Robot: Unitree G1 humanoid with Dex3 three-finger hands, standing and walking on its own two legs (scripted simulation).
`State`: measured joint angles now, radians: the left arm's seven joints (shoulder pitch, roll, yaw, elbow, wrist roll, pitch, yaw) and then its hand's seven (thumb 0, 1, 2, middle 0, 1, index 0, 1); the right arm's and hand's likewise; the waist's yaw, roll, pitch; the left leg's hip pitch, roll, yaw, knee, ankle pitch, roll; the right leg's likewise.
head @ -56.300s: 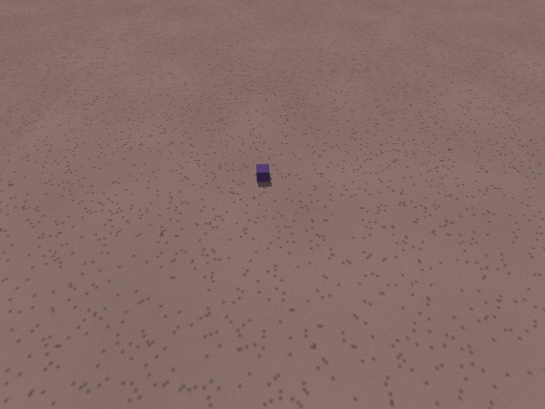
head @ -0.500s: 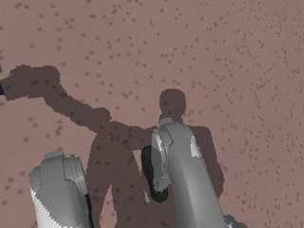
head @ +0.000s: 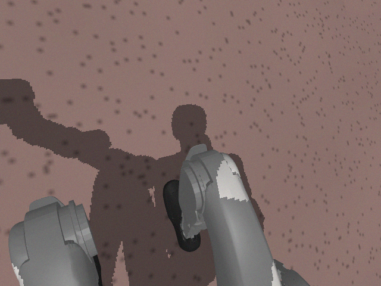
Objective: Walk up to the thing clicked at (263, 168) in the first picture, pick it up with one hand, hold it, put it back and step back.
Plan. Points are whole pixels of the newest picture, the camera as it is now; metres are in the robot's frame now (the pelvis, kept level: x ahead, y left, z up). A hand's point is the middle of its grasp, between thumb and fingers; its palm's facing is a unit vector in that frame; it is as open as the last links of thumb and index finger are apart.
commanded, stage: rest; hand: left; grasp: from above
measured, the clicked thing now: out of the picture +0.51 +0.32 -0.25
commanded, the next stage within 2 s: open in 0.46 s
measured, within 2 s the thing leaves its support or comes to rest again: rests again in 0.22 s
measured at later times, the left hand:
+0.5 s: hand out of the picture +0.49 +0.31 -0.24, palm faces -0.44 -0.12 -0.89, open 7.7 cm
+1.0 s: hand out of the picture +0.50 +0.31 -0.24, palm faces -0.44 -0.10 -0.89, open 12.3 cm
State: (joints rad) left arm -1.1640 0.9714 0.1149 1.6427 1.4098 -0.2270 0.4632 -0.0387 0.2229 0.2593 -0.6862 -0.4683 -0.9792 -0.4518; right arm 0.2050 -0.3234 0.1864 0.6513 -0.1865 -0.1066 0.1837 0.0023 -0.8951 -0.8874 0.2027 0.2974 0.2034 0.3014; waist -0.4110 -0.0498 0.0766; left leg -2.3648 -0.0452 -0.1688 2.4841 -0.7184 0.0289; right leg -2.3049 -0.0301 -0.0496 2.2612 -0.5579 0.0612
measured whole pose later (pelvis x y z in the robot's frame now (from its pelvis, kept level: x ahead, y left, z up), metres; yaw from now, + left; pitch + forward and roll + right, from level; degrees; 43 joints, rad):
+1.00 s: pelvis +0.00 +0.00 -0.01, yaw -3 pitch +30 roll -17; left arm -1.16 1.08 0.14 1.69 1.38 -0.21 0.49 0.00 -0.20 0.74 -0.33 -0.77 -0.35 -0.75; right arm 0.19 -0.36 0.28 0.59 -0.21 -0.16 0.23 0.00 -0.89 -0.89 0.20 0.30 0.20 0.30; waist -0.45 -0.09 0.15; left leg -2.37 -0.03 -0.22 2.54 -0.72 0.03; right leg -2.29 -0.01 -0.09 2.27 -0.54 0.06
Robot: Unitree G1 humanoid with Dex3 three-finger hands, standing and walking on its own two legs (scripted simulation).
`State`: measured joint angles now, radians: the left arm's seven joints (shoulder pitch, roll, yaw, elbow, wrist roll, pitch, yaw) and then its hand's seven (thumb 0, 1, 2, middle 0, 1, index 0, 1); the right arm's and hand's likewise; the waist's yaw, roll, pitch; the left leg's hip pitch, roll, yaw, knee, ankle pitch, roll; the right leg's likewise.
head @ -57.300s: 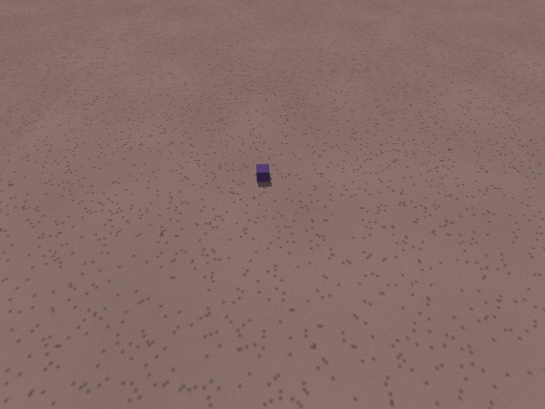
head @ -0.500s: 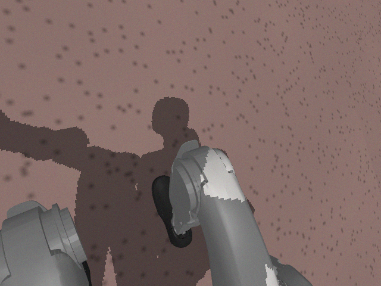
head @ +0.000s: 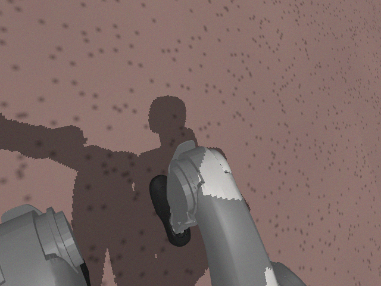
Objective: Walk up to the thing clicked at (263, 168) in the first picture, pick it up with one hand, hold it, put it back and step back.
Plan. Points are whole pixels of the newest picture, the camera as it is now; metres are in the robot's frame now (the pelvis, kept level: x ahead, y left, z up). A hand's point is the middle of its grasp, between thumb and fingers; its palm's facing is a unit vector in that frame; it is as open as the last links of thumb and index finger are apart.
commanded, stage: open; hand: left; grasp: from above
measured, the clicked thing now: out of the picture +0.49 +0.34 -0.28
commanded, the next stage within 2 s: withdraw in 0.44 s
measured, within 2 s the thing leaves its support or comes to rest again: neither
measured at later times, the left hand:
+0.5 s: hand out of the picture +0.49 +0.33 -0.23, palm faces -0.43 -0.13 -0.89, open 13.9 cm
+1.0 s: hand out of the picture +0.50 +0.37 -0.10, palm faces -0.36 -0.06 -0.93, open 14.0 cm
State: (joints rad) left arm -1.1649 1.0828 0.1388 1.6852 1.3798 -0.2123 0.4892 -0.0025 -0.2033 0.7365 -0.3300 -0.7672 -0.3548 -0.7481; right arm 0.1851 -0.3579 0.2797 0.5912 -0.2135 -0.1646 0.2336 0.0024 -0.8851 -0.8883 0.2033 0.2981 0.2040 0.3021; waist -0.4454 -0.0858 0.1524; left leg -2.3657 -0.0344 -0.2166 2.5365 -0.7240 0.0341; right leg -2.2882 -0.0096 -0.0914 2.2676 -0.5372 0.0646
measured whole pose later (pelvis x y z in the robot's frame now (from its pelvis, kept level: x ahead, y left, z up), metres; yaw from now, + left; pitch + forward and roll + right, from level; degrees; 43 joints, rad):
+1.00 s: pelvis +0.01 +0.00 +0.03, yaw +3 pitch +35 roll -14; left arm -1.06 0.92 0.11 1.34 1.25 -0.09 0.25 0.00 -0.52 1.00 -0.08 -1.03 -0.09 -1.02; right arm 0.23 -0.34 0.14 0.62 -0.14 -0.03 0.23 0.00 -0.91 -0.90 0.20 0.30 0.20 0.30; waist -0.34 0.05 -0.01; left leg -2.32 -0.04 -0.16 2.43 -0.73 0.03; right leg -2.27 -0.04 -0.05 2.21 -0.57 0.05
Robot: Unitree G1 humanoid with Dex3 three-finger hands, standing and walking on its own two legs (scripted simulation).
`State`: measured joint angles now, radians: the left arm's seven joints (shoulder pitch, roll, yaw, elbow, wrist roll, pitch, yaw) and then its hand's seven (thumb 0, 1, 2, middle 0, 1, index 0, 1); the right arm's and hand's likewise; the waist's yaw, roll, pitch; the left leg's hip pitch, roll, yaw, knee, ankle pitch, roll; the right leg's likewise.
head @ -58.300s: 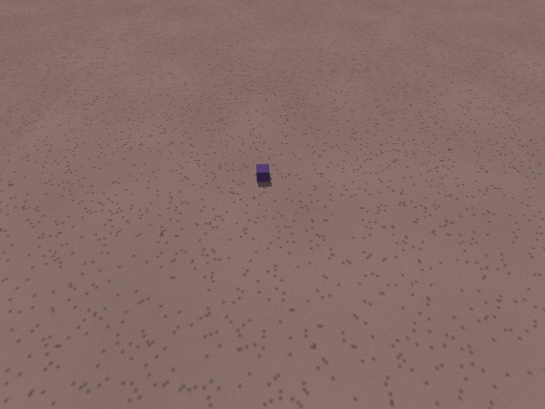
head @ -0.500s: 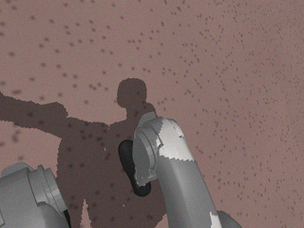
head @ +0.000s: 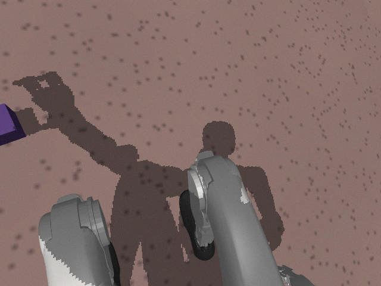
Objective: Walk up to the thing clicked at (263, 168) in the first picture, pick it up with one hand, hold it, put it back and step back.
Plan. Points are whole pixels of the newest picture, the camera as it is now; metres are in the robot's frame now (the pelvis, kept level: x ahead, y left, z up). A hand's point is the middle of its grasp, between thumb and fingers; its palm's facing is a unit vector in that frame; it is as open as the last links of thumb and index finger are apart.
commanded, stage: withdraw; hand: left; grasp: from above
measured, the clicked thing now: out of the picture +0.51 +0.32 -0.30
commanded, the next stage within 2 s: home in 0.46 s
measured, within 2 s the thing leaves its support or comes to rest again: neither
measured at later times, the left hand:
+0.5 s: hand out of the picture +0.50 +0.31 -0.14, palm faces -0.38 -0.04 -0.93, open 13.9 cm
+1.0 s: hand out of the picture +0.43 +0.32 -0.04, palm faces -0.30 -0.41 -0.86, open 10.2 cm
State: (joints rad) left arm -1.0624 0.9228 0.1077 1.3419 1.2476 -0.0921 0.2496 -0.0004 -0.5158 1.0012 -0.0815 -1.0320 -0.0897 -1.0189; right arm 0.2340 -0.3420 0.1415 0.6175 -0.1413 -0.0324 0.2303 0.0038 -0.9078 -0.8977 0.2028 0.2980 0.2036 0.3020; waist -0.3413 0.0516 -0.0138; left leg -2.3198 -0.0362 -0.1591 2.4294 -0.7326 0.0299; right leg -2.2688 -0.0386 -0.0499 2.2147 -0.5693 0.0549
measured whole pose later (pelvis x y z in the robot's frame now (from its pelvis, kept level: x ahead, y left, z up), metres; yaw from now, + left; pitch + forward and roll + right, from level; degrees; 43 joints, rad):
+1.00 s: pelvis +0.00 +0.00 +0.07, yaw +5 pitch +37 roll -10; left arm -0.69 0.65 0.11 0.81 0.81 -0.06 0.04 0.00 0.29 0.89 -0.23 -0.51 -0.22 -0.51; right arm 0.24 -0.32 0.01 0.61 -0.04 0.09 0.12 0.01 -0.89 -0.89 0.20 0.30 0.20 0.30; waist -0.17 0.07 -0.15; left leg -2.13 -0.04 -0.11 2.17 -0.69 0.03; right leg -2.09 -0.07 -0.02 2.00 -0.57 0.05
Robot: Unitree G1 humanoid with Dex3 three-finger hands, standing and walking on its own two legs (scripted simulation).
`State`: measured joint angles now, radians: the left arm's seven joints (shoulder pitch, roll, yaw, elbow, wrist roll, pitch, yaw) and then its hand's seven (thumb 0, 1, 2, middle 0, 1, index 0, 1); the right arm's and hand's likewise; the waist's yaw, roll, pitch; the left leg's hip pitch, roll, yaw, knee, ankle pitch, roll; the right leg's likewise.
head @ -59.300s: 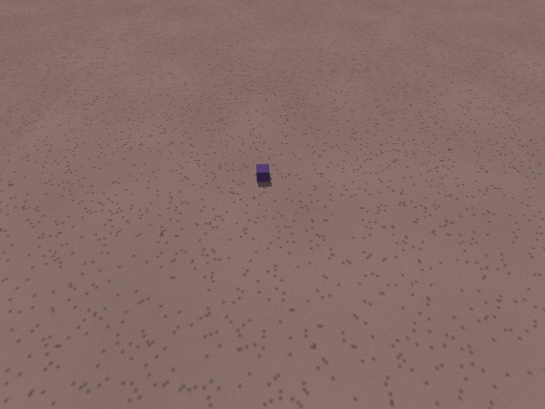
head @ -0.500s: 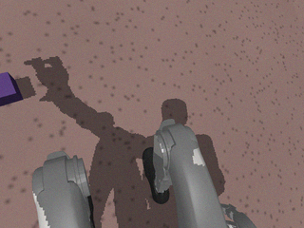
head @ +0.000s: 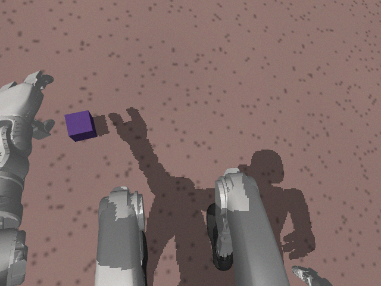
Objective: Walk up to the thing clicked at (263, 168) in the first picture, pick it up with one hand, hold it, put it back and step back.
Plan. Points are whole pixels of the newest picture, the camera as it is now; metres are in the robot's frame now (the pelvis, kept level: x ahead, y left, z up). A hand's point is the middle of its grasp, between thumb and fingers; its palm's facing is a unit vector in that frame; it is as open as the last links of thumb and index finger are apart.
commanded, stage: home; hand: left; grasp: from above
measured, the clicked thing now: (81, 126) +0.53 +0.27 -0.38
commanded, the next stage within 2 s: none
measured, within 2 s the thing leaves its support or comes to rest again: neither
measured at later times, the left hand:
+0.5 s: hand (40, 187) +0.30 +0.19 +0.09, palm faces -0.04 -0.91 -0.41, open 7.4 cm
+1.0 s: hand out of the picture +0.22 +0.17 +0.26, palm faces +0.16 -0.96 -0.21, open 7.4 cm
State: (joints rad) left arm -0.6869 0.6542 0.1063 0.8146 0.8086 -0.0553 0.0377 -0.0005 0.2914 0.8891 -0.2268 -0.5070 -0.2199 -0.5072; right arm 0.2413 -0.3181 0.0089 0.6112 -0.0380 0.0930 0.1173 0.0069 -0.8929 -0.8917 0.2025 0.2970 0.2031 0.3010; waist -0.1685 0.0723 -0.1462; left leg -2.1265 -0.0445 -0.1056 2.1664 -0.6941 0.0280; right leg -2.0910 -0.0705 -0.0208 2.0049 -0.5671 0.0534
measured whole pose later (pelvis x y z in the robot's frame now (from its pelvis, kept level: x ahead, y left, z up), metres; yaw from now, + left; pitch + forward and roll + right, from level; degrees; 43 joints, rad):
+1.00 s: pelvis +0.07 -0.02 +0.30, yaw +5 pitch +10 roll -3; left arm 0.50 0.22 0.04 -0.12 -0.07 0.46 0.04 0.01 0.90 0.90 -0.20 -0.30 -0.20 -0.30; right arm 0.31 -0.22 0.04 0.52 0.03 -0.20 -0.19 0.02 -0.90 -0.89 0.20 0.30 0.20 0.30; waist -0.05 0.06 -0.19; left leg -0.70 0.04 -0.07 1.02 -0.50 -0.02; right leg -0.71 -0.03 -0.06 0.93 -0.40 0.03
